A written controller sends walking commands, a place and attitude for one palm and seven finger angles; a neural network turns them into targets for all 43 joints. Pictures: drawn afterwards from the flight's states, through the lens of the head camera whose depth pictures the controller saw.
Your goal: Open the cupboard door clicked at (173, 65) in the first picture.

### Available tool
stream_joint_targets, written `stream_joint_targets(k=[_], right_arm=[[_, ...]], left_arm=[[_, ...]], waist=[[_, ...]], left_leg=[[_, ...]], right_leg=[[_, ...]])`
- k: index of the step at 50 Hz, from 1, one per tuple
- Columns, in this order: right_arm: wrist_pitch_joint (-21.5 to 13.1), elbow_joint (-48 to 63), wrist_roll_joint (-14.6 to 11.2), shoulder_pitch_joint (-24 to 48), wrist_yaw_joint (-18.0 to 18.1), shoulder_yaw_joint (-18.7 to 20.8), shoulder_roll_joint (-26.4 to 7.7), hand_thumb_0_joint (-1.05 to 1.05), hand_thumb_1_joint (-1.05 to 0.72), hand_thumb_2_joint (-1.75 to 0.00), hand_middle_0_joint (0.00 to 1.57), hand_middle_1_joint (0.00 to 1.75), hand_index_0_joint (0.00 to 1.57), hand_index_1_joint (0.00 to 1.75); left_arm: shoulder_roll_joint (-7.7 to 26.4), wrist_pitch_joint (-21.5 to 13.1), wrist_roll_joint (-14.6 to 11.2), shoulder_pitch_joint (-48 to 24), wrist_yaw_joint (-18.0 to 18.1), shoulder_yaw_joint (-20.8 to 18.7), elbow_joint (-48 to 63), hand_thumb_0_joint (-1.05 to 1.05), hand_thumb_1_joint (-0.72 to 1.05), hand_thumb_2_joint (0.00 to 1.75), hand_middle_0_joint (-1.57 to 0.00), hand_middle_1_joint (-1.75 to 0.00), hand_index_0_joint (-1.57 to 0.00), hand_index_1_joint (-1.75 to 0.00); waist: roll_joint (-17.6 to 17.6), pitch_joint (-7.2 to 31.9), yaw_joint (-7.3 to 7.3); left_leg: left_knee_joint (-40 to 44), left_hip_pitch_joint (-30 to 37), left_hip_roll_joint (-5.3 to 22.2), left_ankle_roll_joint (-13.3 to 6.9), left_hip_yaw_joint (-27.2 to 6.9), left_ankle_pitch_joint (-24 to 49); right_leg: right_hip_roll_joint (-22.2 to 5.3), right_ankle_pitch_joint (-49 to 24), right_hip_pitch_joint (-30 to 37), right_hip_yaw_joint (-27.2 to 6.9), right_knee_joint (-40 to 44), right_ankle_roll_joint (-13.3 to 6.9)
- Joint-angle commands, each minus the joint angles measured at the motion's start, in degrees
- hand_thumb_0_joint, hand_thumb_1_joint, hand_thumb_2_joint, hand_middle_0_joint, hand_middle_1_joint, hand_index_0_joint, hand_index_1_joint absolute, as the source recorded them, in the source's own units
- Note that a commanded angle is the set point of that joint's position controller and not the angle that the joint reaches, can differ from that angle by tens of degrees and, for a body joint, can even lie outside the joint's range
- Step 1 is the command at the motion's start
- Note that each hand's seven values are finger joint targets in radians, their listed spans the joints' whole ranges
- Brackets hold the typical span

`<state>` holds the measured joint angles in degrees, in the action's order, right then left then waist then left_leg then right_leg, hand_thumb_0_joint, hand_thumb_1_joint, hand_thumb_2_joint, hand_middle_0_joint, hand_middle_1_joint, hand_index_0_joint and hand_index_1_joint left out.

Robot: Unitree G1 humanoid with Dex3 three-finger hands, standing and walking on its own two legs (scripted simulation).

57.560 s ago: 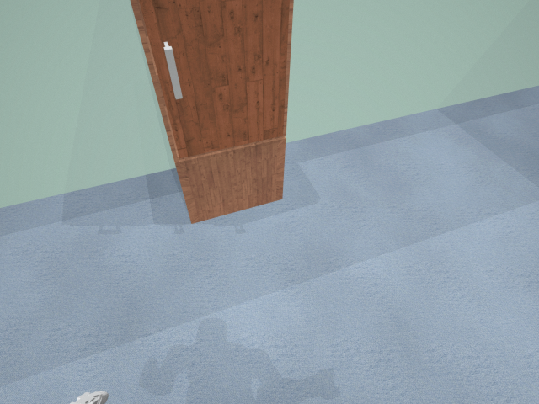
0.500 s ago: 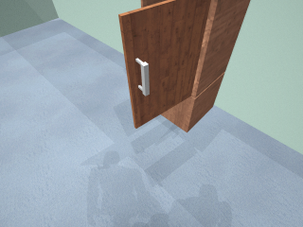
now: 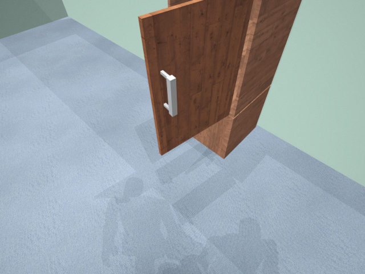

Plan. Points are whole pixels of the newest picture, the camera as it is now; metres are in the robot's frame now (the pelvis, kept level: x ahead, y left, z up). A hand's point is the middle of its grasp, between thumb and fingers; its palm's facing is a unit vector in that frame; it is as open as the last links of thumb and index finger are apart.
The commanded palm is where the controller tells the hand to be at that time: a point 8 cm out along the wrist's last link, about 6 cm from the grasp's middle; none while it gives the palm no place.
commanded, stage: look to check the result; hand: left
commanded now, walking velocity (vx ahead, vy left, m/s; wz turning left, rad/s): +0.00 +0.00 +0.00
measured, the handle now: (168, 94) +0.64 +0.08 +0.00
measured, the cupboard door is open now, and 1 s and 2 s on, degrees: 81 81 81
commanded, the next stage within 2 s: stand and wait in 0.36 s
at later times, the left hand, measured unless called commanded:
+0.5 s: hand out of the picture +0.06 +0.22 -0.16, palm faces -0.01 -0.95 -0.30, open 7.4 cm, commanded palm none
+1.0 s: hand out of the picture +0.08 +0.23 -0.16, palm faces -0.04 -0.95 -0.31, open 7.4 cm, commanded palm none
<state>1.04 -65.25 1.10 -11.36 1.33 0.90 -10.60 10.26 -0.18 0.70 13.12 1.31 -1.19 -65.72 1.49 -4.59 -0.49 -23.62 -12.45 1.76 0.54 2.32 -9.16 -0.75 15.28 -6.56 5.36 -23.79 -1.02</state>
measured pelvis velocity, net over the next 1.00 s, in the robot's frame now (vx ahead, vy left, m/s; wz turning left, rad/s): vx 0.02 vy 0.00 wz -0.01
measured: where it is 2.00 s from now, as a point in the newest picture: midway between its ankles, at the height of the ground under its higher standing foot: outside the picture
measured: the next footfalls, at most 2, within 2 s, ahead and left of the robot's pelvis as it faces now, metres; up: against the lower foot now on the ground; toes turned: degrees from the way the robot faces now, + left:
none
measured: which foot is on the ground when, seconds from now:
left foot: down 0.00-1.00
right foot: down 0.00-1.00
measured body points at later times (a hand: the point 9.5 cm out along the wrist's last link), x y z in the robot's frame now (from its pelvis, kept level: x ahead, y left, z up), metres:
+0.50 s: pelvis +0.01 +0.00 +0.00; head +0.03 -0.01 +0.45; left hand +0.06 +0.27 -0.14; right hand +0.06 -0.27 -0.15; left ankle +0.04 +0.13 -0.74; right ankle -0.02 -0.10 -0.74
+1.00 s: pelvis +0.02 +0.00 +0.01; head +0.04 -0.01 +0.45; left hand +0.08 +0.28 -0.13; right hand +0.08 -0.28 -0.14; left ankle +0.04 +0.13 -0.74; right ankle -0.02 -0.10 -0.74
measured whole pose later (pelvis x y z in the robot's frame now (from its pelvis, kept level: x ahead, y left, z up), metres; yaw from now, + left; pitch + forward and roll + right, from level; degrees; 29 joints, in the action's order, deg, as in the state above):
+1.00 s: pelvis +0.02 +0.00 +0.01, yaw -1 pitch -1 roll +0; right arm 0.5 -65.0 0.8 -6.1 0.6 0.4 -17.0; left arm 16.4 -0.9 0.7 7.2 0.4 -0.6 -65.2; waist 1.1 -4.4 -0.5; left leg -18.6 -8.9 2.0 1.0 3.0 -8.2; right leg -0.2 13.6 -3.0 4.7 -18.0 -1.2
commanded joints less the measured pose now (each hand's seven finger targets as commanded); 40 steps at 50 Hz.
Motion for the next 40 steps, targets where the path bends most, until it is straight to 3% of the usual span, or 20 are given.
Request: stream_joint_targets(k=[1,8,13,22,40], right_arm=[[-1.11,1.65,0.18,-1.3,0.36,0.95,-7.2,0.0,-0.9,-0.9,0.2,0.3,0.2,0.3],[-1.39,2.2,0.11,0.84,0.32,1.14,-9.39,0.0,-0.9,-0.9,0.2,0.3,0.2,0.3],[-1.31,2.3,0.19,2.4,0.11,1.26,-10.74,0.0,-0.9,-0.9,0.2,0.3,0.2,0.3],[-1.67,2.94,0.08,4.21,0.02,1.35,-13.65,0.0,-0.9,-0.9,0.2,0.3,0.2,0.3],[-1.8,2.78,0.01,5.98,-0.23,1.08,-15.9,0.0,-0.9,-0.9,0.2,0.3,0.2,0.3]], left_arm=[[8.55,-1.06,-0.19,1.31,0.46,-1.52,2.14,0.0,0.9,0.9,-0.2,-0.3,-0.2,-0.3],[10.64,-1.42,-0.14,-0.14,0.32,-1.83,2.54,0.0,0.9,0.9,-0.2,-0.3,-0.2,-0.3],[11.91,-1.46,-0.12,-1.78,0.17,-1.81,2.78,0.0,0.9,0.9,-0.2,-0.3,-0.2,-0.3],[14.56,-1.81,-0.09,-4.06,-0.07,-2.08,3.34,0.0,0.9,0.9,-0.2,-0.3,-0.2,-0.3],[16.86,-1.78,-0.22,-6.27,-0.27,-1.61,3.34,0.0,0.9,0.9,-0.2,-0.3,-0.2,-0.3]], waist=[[-0.49,2.3,-0.13],[-1.1,3.64,0.02],[-0.96,2.06,0.01],[-1.18,4.45,0.2],[-1.23,4.61,0.12]], left_leg=[[3.53,3.93,4.66,-1.48,-4.43,6.72],[3.68,5.19,4.93,-1.53,-4.61,8.45],[4.65,4.99,4.97,-1.33,-4.73,6.53],[5.16,6.2,5.41,-1.35,-4.96,8.89],[6.6,7.41,5.8,-1.23,-5.04,9.49]], right_leg=[[-6.42,-7.01,-3.42,-5.37,6.5,-1.5],[-6.82,-10.12,-1.97,-5.35,7.1,-1.53],[-6.86,-7.39,-2.83,-5.68,8.41,-1.62],[-6.99,-10.68,-0.58,-5.96,8.61,-1.58],[-7.36,-11.22,0.08,-6.34,9.59,-1.3]])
